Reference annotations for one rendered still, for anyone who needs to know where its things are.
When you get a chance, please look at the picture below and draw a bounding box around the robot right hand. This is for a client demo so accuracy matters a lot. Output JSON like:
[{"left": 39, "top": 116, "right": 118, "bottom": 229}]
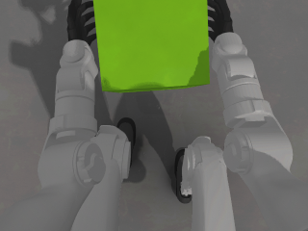
[{"left": 207, "top": 0, "right": 234, "bottom": 43}]

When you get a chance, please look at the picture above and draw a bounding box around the robot left upper arm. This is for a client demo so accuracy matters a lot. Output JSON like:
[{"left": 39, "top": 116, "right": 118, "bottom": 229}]
[{"left": 0, "top": 140, "right": 106, "bottom": 231}]

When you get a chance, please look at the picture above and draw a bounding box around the robot left hand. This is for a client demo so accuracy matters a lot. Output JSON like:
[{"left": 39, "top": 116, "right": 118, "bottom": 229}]
[{"left": 66, "top": 0, "right": 97, "bottom": 46}]

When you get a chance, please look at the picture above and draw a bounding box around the robot left forearm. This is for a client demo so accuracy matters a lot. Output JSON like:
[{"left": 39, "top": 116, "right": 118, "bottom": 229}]
[{"left": 38, "top": 39, "right": 98, "bottom": 173}]

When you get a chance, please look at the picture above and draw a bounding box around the carton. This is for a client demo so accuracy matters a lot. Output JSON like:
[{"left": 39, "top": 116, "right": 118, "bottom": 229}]
[{"left": 93, "top": 0, "right": 210, "bottom": 93}]

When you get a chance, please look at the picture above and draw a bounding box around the robot right upper arm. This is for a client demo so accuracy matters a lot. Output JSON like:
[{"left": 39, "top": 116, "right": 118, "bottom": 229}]
[{"left": 222, "top": 127, "right": 308, "bottom": 231}]

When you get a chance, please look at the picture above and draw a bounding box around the robot right forearm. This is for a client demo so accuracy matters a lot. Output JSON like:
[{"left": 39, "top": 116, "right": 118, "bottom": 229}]
[{"left": 211, "top": 32, "right": 293, "bottom": 159}]

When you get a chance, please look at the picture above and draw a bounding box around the right robot shin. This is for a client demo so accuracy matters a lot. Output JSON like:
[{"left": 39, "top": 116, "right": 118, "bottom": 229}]
[{"left": 180, "top": 136, "right": 227, "bottom": 195}]

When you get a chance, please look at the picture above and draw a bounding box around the robot right foot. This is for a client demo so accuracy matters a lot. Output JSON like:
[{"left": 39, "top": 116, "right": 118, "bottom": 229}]
[{"left": 174, "top": 149, "right": 193, "bottom": 204}]

